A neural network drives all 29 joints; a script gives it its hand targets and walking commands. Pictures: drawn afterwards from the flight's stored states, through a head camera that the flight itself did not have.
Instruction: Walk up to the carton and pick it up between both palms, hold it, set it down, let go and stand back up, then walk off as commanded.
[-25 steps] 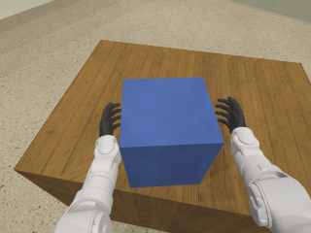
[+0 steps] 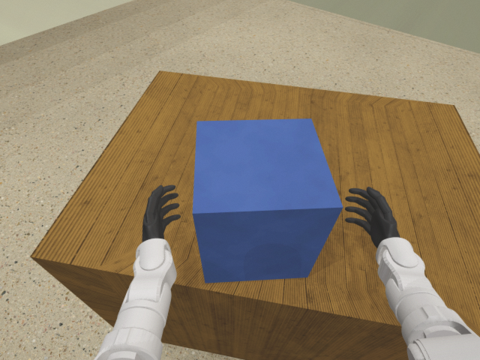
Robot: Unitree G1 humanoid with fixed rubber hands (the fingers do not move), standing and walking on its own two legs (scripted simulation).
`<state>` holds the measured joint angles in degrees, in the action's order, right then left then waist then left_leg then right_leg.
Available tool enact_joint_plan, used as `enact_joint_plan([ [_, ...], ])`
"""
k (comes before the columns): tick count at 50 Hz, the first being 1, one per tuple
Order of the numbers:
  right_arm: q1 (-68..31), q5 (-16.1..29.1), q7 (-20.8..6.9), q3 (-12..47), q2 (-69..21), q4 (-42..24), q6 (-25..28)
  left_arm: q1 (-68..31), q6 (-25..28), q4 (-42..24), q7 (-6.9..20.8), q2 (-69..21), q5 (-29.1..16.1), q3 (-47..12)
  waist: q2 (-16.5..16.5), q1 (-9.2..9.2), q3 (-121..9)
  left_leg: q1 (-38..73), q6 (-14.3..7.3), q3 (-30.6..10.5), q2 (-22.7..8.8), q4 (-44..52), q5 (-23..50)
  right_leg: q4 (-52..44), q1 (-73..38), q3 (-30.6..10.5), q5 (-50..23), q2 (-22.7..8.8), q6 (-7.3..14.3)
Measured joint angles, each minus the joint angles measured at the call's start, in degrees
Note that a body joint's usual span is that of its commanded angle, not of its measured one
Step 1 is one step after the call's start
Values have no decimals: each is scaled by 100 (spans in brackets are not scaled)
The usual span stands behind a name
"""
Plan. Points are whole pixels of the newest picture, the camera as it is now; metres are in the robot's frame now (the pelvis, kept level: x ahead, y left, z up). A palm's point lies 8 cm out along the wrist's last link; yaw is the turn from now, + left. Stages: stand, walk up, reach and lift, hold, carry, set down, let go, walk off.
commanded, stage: set down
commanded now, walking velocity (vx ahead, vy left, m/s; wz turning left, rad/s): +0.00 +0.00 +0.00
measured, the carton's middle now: (255, 204) +0.41 +0.05 +0.01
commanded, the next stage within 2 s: none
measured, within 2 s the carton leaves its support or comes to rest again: neither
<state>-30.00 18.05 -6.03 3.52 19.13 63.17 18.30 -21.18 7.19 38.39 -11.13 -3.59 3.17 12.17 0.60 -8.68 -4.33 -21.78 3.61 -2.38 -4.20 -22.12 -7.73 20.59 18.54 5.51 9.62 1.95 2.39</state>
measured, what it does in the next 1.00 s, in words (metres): stands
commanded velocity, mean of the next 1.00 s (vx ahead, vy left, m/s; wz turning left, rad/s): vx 0.00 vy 0.00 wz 0.00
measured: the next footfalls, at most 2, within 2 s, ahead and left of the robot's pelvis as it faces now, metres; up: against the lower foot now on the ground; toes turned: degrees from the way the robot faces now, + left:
none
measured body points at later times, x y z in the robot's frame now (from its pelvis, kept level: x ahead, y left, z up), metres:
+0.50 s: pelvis +0.00 +0.00 +0.00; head +0.04 +0.01 +0.45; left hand +0.27 +0.22 +0.01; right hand +0.34 -0.20 +0.00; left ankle +0.03 +0.16 -0.74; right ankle +0.00 -0.09 -0.74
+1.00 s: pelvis +0.00 +0.00 +0.00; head +0.03 +0.02 +0.45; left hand +0.23 +0.20 +0.01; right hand +0.27 -0.23 +0.00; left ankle +0.03 +0.16 -0.74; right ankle +0.00 -0.09 -0.74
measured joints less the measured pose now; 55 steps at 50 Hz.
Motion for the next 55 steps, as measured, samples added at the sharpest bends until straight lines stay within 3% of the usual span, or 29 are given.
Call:
enact_joint_plan([
  [23, 1471, 113, -203, -1, 209, -1277, 287, 1492, -64, -1614, 0, 0, -67, -345, 12, 15, 98, 0, 0, 0, 2, 0, -1, 0, -1, -2, -1, -1, 2],
  [45, 3160, 175, -454, -1, 267, -2791, 310, 2779, -354, -2962, -95, 0, -122, -822, 174, 332, 31, 2, 0, 0, 4, 0, 15, 0, -3, -3, -19, -2, 11],
  [55, 3680, 246, -491, -1, 310, -3232, 296, 3267, -402, -3304, -149, 0, -123, -1002, 182, 375, 32, 91, 0, 0, 7, 0, 0, 1, -93, -4, -6, -4, 12],
])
